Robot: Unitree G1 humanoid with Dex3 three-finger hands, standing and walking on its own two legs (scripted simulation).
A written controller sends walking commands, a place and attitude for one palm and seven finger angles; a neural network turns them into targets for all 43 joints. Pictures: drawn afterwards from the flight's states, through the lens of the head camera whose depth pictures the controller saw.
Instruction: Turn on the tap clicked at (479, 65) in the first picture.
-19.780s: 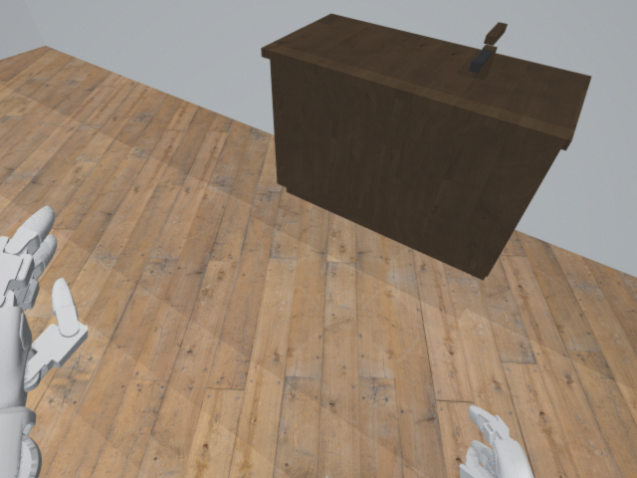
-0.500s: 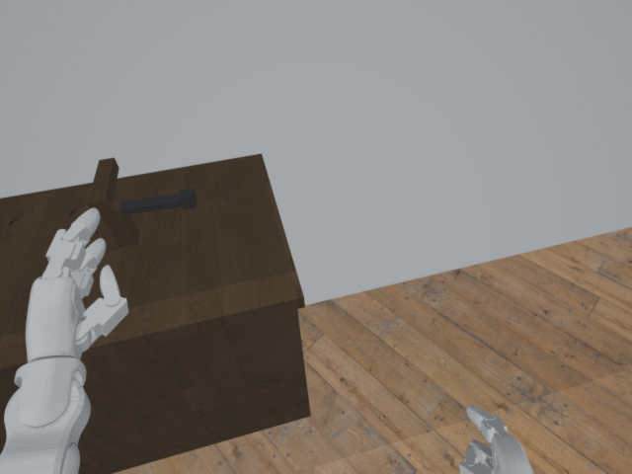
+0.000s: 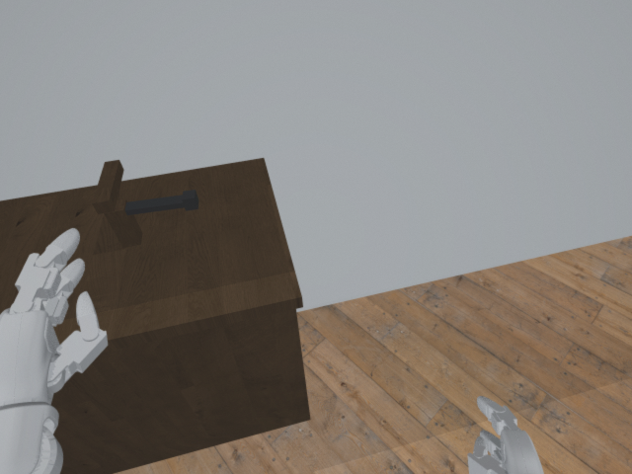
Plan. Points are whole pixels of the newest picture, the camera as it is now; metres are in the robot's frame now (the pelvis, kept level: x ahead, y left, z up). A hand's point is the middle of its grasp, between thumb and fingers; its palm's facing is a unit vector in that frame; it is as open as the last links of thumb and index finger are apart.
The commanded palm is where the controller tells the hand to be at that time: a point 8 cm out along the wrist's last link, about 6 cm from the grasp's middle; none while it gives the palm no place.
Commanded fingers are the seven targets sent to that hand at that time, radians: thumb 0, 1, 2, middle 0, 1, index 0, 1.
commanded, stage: step back with the hand held close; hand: left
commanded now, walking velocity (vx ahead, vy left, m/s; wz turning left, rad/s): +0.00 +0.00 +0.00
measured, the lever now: (190, 200) +0.58 +0.32 +0.03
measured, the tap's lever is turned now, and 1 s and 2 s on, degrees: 86 86 86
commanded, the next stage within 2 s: stop stepping back and stand still in 1.30 s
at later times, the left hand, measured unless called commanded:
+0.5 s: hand (80, 348) +0.19 +0.26 +0.15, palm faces +0.33 -0.84 -0.42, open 7.4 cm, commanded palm +0.14 +0.30 +0.17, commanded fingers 0.00 0.90 0.90 -0.20 -0.30 -0.20 -0.30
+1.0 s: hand out of the picture +0.09 +0.30 +0.15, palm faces +0.46 -0.81 -0.36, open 7.4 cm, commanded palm +0.04 +0.34 +0.17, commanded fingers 0.00 0.90 0.90 -0.20 -0.30 -0.20 -0.30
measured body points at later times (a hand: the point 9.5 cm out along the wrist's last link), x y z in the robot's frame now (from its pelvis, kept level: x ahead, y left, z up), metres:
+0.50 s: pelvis -0.03 +0.02 +0.00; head -0.02 +0.01 +0.45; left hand +0.16 +0.30 +0.17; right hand +0.15 -0.23 -0.08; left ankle +0.02 +0.12 -0.74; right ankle -0.02 -0.08 -0.74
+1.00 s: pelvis -0.10 +0.05 -0.02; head -0.10 +0.06 +0.43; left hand +0.06 +0.34 +0.17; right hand +0.09 -0.18 -0.09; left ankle +0.01 +0.12 -0.74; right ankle -0.03 -0.08 -0.74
